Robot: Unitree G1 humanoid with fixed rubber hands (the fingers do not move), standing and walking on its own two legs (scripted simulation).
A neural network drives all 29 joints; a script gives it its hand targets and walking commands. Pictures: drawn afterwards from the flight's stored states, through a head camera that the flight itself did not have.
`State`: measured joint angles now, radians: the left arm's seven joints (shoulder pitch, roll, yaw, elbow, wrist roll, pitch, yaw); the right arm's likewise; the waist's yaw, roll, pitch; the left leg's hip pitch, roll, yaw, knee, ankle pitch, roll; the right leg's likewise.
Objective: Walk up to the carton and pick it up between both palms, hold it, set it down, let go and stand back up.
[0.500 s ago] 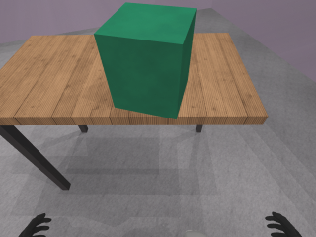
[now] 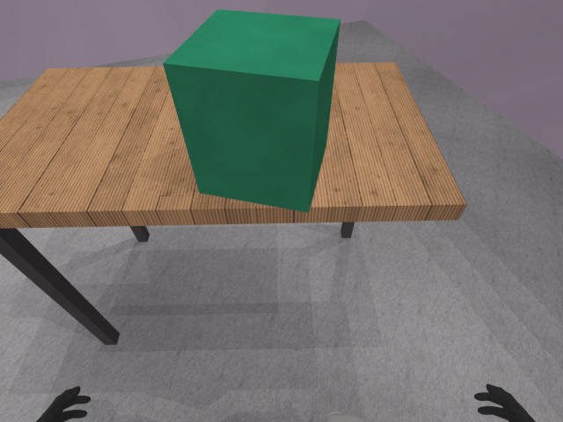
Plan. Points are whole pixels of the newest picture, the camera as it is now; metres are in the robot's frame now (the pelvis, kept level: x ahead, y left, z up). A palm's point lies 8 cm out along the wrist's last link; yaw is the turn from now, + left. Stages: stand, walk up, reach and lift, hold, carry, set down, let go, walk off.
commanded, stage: walk up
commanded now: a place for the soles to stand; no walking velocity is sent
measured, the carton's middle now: (264, 113) +0.57 +0.04 +0.14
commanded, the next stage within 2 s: none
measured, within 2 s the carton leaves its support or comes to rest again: neither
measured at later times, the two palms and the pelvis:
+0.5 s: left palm out of the picture +0.10 +0.32 -0.06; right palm out of the picture +0.10 -0.33 -0.08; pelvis -0.01 -0.01 +0.00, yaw -1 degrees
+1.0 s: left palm out of the picture +0.10 +0.33 -0.06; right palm out of the picture +0.08 -0.32 -0.07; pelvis -0.02 +0.00 +0.00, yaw -3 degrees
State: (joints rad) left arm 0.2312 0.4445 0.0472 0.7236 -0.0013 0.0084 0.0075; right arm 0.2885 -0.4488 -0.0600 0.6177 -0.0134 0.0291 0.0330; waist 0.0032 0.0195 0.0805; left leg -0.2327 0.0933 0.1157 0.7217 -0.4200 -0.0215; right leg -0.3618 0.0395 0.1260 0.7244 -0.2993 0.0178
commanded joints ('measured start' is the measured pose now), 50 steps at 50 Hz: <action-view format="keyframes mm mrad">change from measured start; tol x32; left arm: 1 -22 240 57 -52 6 -18 12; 50 -83 207 45 -16 7 -20 0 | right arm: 1 -78 -193 -70 -41 5 -13 -15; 50 -36 -206 -74 -14 -4 -46 -23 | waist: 1 -11 -69 -96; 50 -45 5 -11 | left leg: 1 80 21 -44 -81 5 77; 39 9 166 -105 -260 169 139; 50 66 169 -219 -394 -215 139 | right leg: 1 -34 -97 216 -173 137 -110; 23 -1 -40 -10 -22 169 -48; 29 10 -196 479 -357 35 -180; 37 14 -28 -36 -26 -106 -25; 40 30 -47 53 -148 222 -58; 45 -103 -143 419 -391 -306 -127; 50 -90 -17 97 -123 -49 -33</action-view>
